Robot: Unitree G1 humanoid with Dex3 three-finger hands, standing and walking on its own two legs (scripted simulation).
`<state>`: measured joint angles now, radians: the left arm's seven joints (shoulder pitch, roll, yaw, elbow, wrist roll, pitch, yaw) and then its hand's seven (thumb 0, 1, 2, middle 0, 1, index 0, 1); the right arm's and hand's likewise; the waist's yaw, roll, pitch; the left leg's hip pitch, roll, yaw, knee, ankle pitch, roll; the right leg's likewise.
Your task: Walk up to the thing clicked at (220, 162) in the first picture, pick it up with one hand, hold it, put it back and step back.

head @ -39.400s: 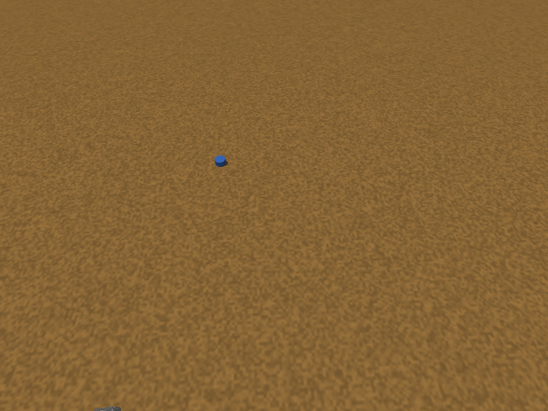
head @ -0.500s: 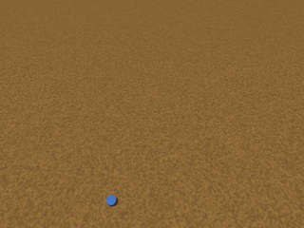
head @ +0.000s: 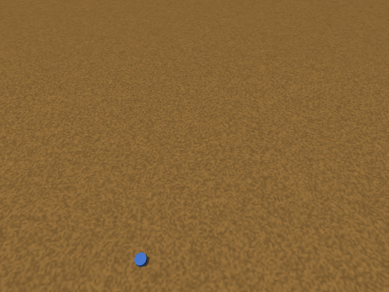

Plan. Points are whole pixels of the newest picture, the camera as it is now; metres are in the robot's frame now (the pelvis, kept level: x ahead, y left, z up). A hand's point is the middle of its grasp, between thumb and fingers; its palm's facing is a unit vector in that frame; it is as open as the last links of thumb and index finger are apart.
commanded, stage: stand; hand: left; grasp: from above
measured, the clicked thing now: (141, 259) +0.36 +0.29 -0.77
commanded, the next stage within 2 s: step back in 0.56 s
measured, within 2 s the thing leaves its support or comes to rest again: neither
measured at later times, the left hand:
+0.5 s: hand out of the picture +0.03 +0.21 -0.17, palm faces +0.01 -0.97 -0.25, open 7.4 cm
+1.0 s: hand out of the picture +0.07 +0.28 -0.17, palm faces -0.03 -0.91 -0.40, open 7.4 cm
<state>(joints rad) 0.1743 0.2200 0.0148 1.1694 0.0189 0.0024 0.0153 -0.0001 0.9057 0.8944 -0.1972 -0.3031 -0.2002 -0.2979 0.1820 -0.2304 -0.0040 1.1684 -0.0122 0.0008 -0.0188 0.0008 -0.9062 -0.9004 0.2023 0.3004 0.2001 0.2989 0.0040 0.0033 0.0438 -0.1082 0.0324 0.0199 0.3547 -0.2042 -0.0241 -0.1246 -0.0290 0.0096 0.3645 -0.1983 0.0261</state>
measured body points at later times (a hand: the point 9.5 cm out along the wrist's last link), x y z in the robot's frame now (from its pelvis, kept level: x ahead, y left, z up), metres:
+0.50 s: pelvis +0.00 +0.00 +0.00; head +0.00 +0.00 +0.45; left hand +0.03 +0.26 -0.15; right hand +0.03 -0.26 -0.15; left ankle -0.01 +0.13 -0.75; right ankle +0.00 -0.14 -0.75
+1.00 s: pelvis -0.08 +0.02 -0.03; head -0.02 +0.02 +0.42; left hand +0.07 +0.33 -0.14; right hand +0.02 -0.32 -0.14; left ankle -0.12 +0.13 -0.74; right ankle +0.00 -0.13 -0.75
